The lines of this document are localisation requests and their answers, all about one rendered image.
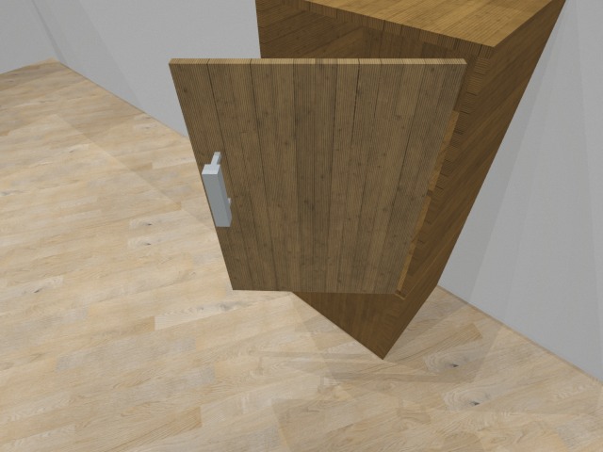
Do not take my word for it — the handle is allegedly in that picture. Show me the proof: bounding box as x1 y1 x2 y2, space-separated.
202 152 232 227

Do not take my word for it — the cupboard door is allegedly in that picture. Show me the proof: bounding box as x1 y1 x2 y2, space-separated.
169 58 467 294

